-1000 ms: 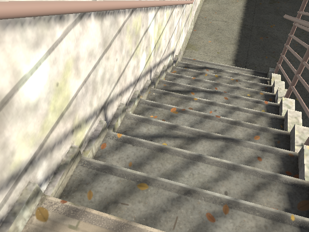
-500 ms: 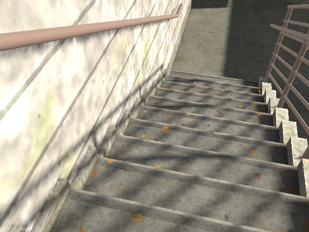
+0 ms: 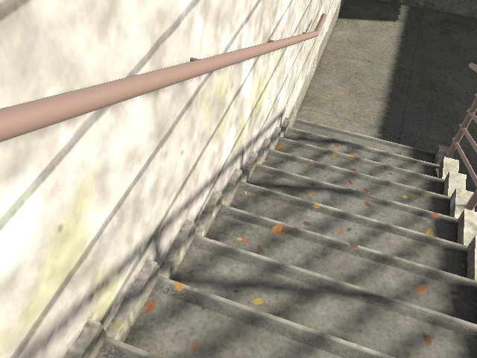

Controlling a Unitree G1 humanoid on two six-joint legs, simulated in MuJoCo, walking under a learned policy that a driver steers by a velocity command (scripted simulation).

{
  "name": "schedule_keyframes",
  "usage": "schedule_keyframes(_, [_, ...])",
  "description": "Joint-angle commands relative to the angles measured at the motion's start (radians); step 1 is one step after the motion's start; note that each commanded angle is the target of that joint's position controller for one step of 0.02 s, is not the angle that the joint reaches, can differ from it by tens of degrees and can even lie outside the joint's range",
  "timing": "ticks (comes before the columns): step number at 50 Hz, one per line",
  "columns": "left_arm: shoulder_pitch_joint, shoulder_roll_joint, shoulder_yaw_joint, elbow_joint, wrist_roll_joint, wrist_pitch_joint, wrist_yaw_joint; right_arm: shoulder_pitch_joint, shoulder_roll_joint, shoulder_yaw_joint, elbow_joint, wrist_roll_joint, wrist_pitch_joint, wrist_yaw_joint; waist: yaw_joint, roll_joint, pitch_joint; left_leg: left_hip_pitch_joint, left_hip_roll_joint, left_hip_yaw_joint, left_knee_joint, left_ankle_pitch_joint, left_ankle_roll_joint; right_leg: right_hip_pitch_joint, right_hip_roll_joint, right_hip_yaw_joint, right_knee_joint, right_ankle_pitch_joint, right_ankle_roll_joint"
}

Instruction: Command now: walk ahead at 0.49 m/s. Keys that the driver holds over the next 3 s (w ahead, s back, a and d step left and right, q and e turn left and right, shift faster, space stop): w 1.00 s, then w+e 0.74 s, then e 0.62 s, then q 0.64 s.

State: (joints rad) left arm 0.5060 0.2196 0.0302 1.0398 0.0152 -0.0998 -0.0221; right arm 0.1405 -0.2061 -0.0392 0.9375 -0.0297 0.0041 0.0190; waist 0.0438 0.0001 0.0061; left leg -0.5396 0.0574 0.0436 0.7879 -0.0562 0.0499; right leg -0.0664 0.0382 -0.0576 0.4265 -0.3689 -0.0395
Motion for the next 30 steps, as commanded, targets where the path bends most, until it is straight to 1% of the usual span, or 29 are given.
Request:
schedule_keyframes(1, [-0.121, 0.147, 0.033, -0.086, 0.009, 0.006, 0.005, 0.278, -0.096, -0.042, 0.074, -0.015, -0.025, -0.003, -0.156, -0.059, -0.031, 0.434, -0.087, 0.096, -0.044, -0.099, 0.036, -0.272, -0.191, 0.068, 0.205, 0.701, -0.136])
schedule_keyframes(2, [-0.167, 0.155, 0.038, -0.086, 0.013, 0.015, 0.013, 0.502, -0.120, -0.064, 0.148, -0.019, -0.045, -0.005, -0.273, -0.013, -0.068, 0.610, -0.081, 0.060, -0.164, -0.125, 0.066, -0.345, -0.126, 0.033, 0.506, 0.662, -0.104])
schedule_keyframes(3, [-0.115, 0.081, 0.029, -0.116, 0.023, 0.013, 0.014, 0.556, -0.241, -0.091, 0.171, -0.025, -0.075, -0.005, -0.233, 0.259, -0.016, 0.676, 0.159, -0.278, -0.329, -0.032, 0.158, -0.571, 0.033, -0.009, 0.938, -0.030, -0.057])
schedule_keyframes(4, [-0.005, 0.062, 0.025, -0.124, 0.028, 0.008, 0.024, 0.519, -0.256, -0.082, 0.162, 0.013, -0.090, 0.003, -0.129, 0.232, -0.020, 0.699, 0.296, -0.551, -0.420, 0.095, 0.232, -0.750, 0.041, 0.131, 0.999, -0.196, -0.061])
schedule_keyframes(5, [-0.056, 0.081, 0.024, -0.128, 0.033, 0.013, 0.024, 0.489, -0.258, -0.092, 0.163, 0.037, -0.102, -0.002, -0.131, 0.194, 0.028, 0.624, 0.348, -0.607, -0.469, -0.142, 0.283, -0.818, -0.024, 0.166, 0.972, -0.179, -0.052])
schedule_keyframes(6, [-0.141, 0.129, 0.037, -0.139, 0.028, 0.020, 0.021, 0.383, -0.181, -0.074, 0.128, 0.030, -0.103, -0.002, -0.106, 0.024, 0.094, 0.481, 0.303, -0.528, -0.490, -0.169, 0.256, -0.758, -0.074, 0.183, 0.875, -0.096, -0.033])
schedule_keyframes(7, [-0.159, 0.110, 0.035, -0.149, 0.035, 0.026, 0.022, 0.347, -0.184, -0.071, 0.128, 0.019, -0.106, -0.013, -0.084, 0.059, 0.124, 0.388, 0.315, -0.504, -0.450, -0.024, 0.272, -0.715, -0.088, 0.191, 0.834, -0.096, -0.014])
schedule_keyframes(8, [-0.185, 0.110, 0.039, -0.148, 0.042, 0.037, 0.020, 0.335, -0.164, -0.065, 0.123, 0.000, -0.115, -0.017, -0.072, -0.014, 0.124, 0.319, 0.275, -0.426, -0.431, -0.065, 0.249, -0.661, -0.103, 0.191, 0.753, -0.009, 0.005])
schedule_keyframes(9, [-0.169, 0.094, 0.040, -0.137, 0.049, 0.060, 0.013, 0.340, -0.143, -0.058, 0.134, -0.016, -0.120, -0.024, -0.066, 0.019, 0.105, 0.283, 0.263, -0.387, -0.406, -0.064, 0.236, -0.617, -0.091, 0.179, 0.779, 0.075, 0.006])
schedule_keyframes(10, [-0.212, 0.092, 0.045, -0.164, 0.043, 0.075, 0.005, 0.320, -0.115, -0.047, 0.125, -0.011, -0.141, -0.022, -0.042, -0.018, 0.096, 0.223, 0.196, -0.311, -0.390, -0.118, 0.209, -0.572, -0.061, 0.173, 0.681, 0.257, 0.001])
schedule_keyframes(11, [-0.274, 0.094, 0.049, -0.188, 0.048, 0.080, -0.004, 0.297, -0.098, -0.040, 0.136, 0.013, -0.160, -0.033, -0.036, 0.028, 0.102, 0.229, 0.161, -0.272, -0.349, -0.190, 0.161, -0.591, -0.066, 0.204, 0.580, 0.407, -0.009])
schedule_keyframes(12, [-0.301, 0.081, 0.044, -0.201, 0.053, 0.081, -0.017, 0.279, -0.083, -0.037, 0.122, 0.023, -0.165, -0.037, -0.024, 0.028, 0.102, 0.139, 0.104, -0.201, -0.363, -0.274, 0.133, -0.524, -0.043, 0.135, 0.464, 0.542, -0.016])
schedule_keyframes(13, [-0.313, 0.060, 0.036, -0.211, 0.059, 0.086, -0.029, 0.261, -0.086, -0.035, 0.131, 0.030, -0.164, -0.042, -0.011, 0.066, 0.087, 0.096, 0.086, -0.186, -0.333, -0.367, 0.120, -0.454, -0.045, 0.106, 0.388, 0.688, -0.025])
schedule_keyframes(14, [-0.317, 0.044, 0.032, -0.210, 0.054, 0.089, -0.039, 0.261, -0.070, -0.027, 0.125, 0.031, -0.157, -0.048, -0.015, 0.059, 0.066, 0.039, 0.064, -0.153, -0.300, -0.396, 0.105, -0.359, -0.030, 0.079, 0.343, 0.800, -0.032])
schedule_keyframes(15, [-0.327, 0.032, 0.025, -0.211, 0.044, 0.090, -0.042, 0.267, -0.070, -0.022, 0.123, 0.028, -0.152, -0.052, -0.020, 0.081, 0.059, 0.007, 0.058, -0.144, -0.276, -0.418, 0.101, -0.298, -0.023, 0.067, 0.318, 0.843, -0.036])
schedule_keyframes(16, [-0.333, 0.036, 0.022, -0.210, 0.029, 0.098, -0.042, 0.261, -0.070, -0.022, 0.120, 0.026, -0.142, -0.055, -0.026, 0.099, 0.073, -0.038, 0.051, -0.106, -0.247, -0.413, 0.086, -0.230, -0.020, 0.048, 0.278, 0.846, -0.028])
schedule_keyframes(18, [-0.375, 0.045, 0.013, -0.229, 0.016, 0.100, -0.042, 0.290, -0.077, -0.027, 0.117, 0.010, -0.135, -0.056, -0.062, 0.092, 0.087, -0.043, 0.048, -0.076, -0.136, -0.433, 0.072, -0.165, -0.010, 0.018, 0.214, 0.833, -0.011])
schedule_keyframes(19, [-0.372, -0.002, -0.026, -0.227, 0.093, 0.066, -0.039, 0.410, -0.029, 0.038, 0.140, -0.107, -0.152, -0.023, -0.086, 0.016, 0.181, -0.044, 0.087, -0.104, -0.096, -0.499, 0.121, -0.220, -0.097, 0.100, 0.167, 0.665, -0.003])
schedule_keyframes(20, [-0.436, 0.066, 0.006, -0.249, 0.034, 0.072, -0.033, 0.349, -0.085, -0.033, 0.128, -0.008, -0.131, -0.058, -0.114, 0.045, 0.122, 0.103, 0.046, -0.082, -0.008, -0.417, 0.087, -0.236, -0.026, -0.001, 0.044, 0.806, 0.010])
schedule_keyframes(21, [-0.410, 0.068, 0.000, -0.233, 0.027, 0.063, -0.027, 0.407, -0.084, -0.015, 0.138, 0.006, -0.103, -0.072, -0.133, 0.025, 0.109, 0.187, 0.026, -0.090, 0.121, -0.361, 0.098, -0.213, -0.068, 0.050, -0.079, 0.825, 0.002])
schedule_keyframes(22, [-0.313, 0.081, 0.012, -0.196, 0.034, 0.046, -0.018, 0.422, -0.077, -0.016, 0.140, -0.003, -0.074, -0.088, -0.107, 0.002, 0.099, 0.244, 0.006, -0.067, 0.267, -0.269, 0.105, -0.171, -0.070, 0.032, -0.193, 0.804, -0.009])
schedule_keyframes(23, [-0.135, 0.094, 0.026, -0.125, 0.045, 0.040, -0.008, 0.415, -0.095, -0.018, 0.138, 0.008, -0.045, -0.098, -0.044, -0.032, 0.053, 0.232, -0.015, -0.054, 0.492, -0.154, 0.128, -0.017, -0.086, 0.019, -0.289, 0.812, -0.028])
schedule_keyframes(24, [0.051, 0.145, 0.049, -0.065, 0.038, 0.041, -0.004, 0.408, -0.094, -0.031, 0.126, 0.021, -0.036, -0.083, 0.029, -0.116, -0.045, 0.054, -0.097, 0.001, 0.842, -0.328, 0.117, 0.229, -0.148, 0.058, -0.204, 0.963, -0.053])
schedule_keyframes(25, [0.129, 0.210, 0.054, -0.052, 0.028, 0.020, -0.017, 0.473, -0.043, -0.031, 0.093, 0.057, -0.040, -0.078, -0.010, -0.252, -0.148, -0.316, -0.129, -0.001, 1.188, -0.826, 0.084, 0.559, -0.338, 0.214, 0.228, 1.534, -0.108])
schedule_keyframes(26, [0.140, 0.244, 0.066, -0.063, 0.007, 0.021, -0.025, 0.454, -0.078, -0.025, 0.074, 0.051, -0.054, -0.088, 0.005, -0.228, -0.205, -0.527, -0.098, -0.082, 1.287, -0.728, 0.111, 0.643, -0.431, 0.305, 0.278, 1.441, -0.181])
schedule_keyframes(27, [0.215, 0.201, 0.059, -0.009, 0.106, 0.000, -0.060, 0.550, 0.021, 0.052, 0.032, -0.045, -0.099, 0.034, 0.104, -0.205, -0.324, -0.687, -0.084, -0.307, 1.454, -0.630, 0.054, 0.692, -0.519, 0.469, 0.215, 0.968, -0.398])
schedule_keyframes(28, [0.057, 0.199, 0.065, -0.058, 0.021, 0.008, -0.009, 0.280, -0.130, -0.042, 0.023, 0.027, -0.081, -0.059, 0.019, -0.057, -0.104, -0.680, -0.060, -0.189, 1.160, -0.439, 0.041, 0.394, -0.517, 0.451, 0.103, 0.818, -0.326])
schedule_keyframes(29, [-0.058, 0.168, 0.038, -0.078, 0.009, 0.000, 0.007, 0.180, -0.171, -0.043, -0.034, 0.022, -0.060, -0.080, -0.028, -0.042, 0.007, -0.594, -0.029, -0.200, 0.899, -0.330, -0.014, 0.133, -0.482, 0.453, 0.016, 0.583, -0.306])
schedule_keyframes(30, [-0.109, 0.121, 0.018, -0.085, 0.021, -0.016, 0.009, 0.184, -0.150, -0.049, 0.008, 0.003, -0.032, -0.079, -0.064, -0.011, 0.109, -0.471, -0.011, -0.201, 0.755, -0.246, -0.039, -0.095, -0.431, 0.433, -0.011, 0.549, -0.279])
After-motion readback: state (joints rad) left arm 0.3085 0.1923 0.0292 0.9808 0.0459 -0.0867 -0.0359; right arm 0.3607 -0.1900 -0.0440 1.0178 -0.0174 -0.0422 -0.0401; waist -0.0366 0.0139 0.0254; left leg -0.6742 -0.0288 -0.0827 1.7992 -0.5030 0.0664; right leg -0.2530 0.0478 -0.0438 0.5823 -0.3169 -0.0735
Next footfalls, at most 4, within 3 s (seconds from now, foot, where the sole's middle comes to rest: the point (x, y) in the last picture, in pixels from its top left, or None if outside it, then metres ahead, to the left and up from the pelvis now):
0.04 left None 0.11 0.11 -0.77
0.48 right None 0.32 -0.10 -0.93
1.02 left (198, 344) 0.67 0.18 -1.10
1.64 right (296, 297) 0.95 -0.19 -1.26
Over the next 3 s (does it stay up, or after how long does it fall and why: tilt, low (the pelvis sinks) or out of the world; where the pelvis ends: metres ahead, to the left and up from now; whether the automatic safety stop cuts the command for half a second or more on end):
stays up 1.11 -0.09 -0.64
